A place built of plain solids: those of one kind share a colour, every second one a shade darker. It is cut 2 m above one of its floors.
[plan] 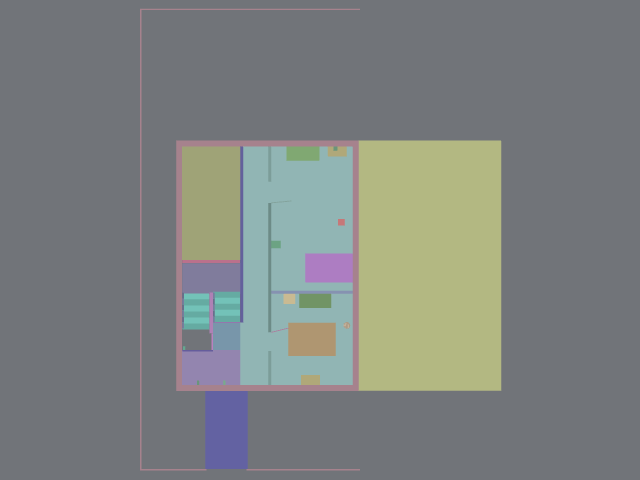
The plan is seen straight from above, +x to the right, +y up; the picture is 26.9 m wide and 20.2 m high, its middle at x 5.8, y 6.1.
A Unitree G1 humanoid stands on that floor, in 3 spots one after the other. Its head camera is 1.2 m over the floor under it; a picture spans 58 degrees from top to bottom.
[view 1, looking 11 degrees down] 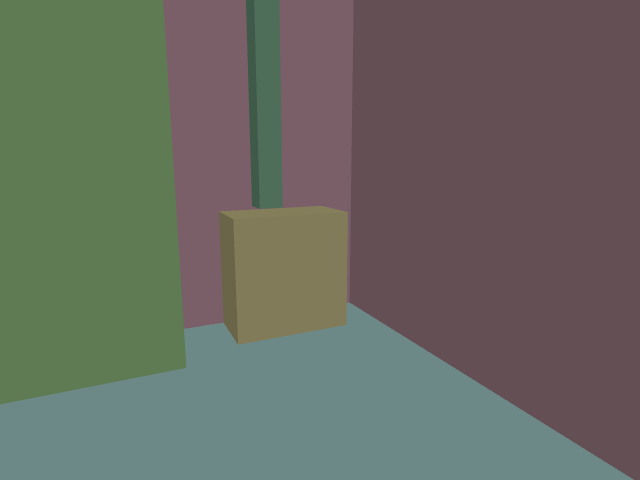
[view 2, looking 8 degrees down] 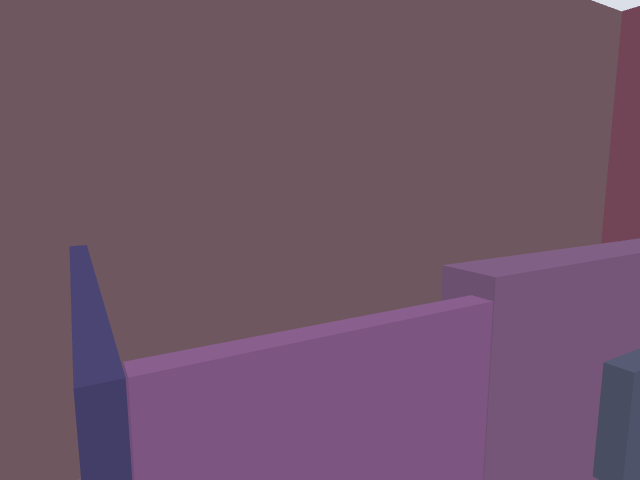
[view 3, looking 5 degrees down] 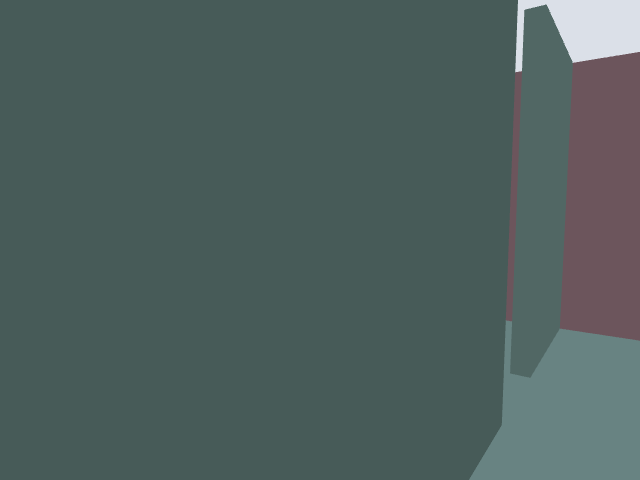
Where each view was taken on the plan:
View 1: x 5.50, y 7.02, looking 65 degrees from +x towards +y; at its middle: dresser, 2.92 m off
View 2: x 1.87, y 1.42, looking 150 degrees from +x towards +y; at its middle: wall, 2.18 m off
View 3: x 3.10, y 4.61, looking -54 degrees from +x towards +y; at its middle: corridor_wall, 0.89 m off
